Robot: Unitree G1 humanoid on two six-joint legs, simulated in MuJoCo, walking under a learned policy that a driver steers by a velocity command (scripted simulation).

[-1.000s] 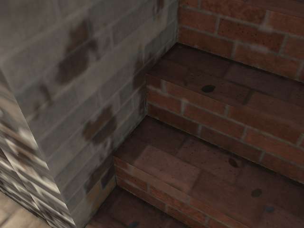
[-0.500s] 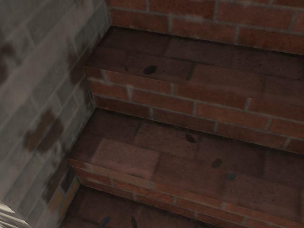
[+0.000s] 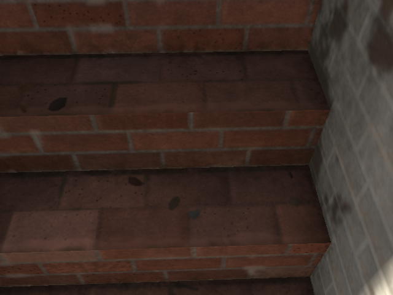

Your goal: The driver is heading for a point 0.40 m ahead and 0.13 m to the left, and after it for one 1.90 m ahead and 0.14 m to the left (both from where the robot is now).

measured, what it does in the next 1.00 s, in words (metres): steps on the spot, turning left: left foot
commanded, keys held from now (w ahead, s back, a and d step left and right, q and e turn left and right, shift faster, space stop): no key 0.16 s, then q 0.84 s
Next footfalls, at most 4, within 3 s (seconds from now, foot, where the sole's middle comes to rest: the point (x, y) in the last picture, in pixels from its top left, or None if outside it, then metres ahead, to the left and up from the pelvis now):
0.40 left None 0.00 0.10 -0.76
1.04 left None -0.09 0.13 -0.76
1.50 right None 0.00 -0.06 -0.76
2.30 left None -0.03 0.11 -0.76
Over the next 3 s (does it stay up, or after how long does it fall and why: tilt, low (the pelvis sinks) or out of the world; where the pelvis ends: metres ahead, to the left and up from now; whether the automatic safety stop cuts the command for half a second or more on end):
stays up -0.05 0.01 0.02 its command is cut before an obstacle after 1.1 s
